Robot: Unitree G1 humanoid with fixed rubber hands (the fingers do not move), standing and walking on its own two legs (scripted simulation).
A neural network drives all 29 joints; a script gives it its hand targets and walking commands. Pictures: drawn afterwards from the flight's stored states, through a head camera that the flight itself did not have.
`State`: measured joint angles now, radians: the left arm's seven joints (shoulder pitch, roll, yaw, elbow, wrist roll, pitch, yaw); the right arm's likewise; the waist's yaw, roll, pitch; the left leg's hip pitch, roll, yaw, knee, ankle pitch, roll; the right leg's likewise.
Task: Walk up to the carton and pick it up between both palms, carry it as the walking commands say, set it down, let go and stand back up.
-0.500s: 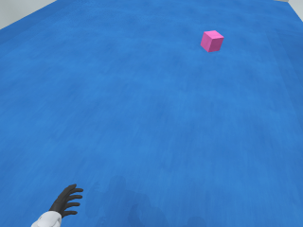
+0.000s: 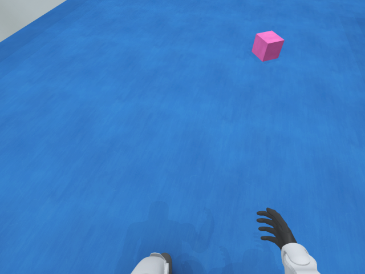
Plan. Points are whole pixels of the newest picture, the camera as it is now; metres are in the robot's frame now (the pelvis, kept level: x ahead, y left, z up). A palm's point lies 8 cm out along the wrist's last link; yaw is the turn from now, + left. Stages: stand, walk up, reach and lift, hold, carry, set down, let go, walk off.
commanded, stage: walk up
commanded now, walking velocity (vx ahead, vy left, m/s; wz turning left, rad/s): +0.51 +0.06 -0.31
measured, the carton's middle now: (267, 46) +2.28 -0.48 -0.67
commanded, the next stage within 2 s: none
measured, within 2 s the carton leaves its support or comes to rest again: neither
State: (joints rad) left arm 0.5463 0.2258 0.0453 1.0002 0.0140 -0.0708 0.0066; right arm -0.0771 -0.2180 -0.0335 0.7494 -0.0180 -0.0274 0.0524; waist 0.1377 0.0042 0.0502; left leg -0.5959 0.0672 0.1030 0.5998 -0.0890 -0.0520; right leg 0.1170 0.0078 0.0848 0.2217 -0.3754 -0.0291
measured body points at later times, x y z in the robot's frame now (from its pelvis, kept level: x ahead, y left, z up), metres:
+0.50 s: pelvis +0.26 -0.02 +0.01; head +0.29 -0.01 +0.46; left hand +0.46 +0.17 -0.12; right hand +0.13 -0.25 -0.12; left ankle +0.18 +0.12 -0.73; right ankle +0.38 -0.19 -0.69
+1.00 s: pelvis +0.51 -0.07 +0.01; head +0.53 -0.08 +0.46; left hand +0.44 +0.17 -0.13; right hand +0.66 -0.33 -0.11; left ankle +0.66 +0.05 -0.70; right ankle +0.39 -0.17 -0.73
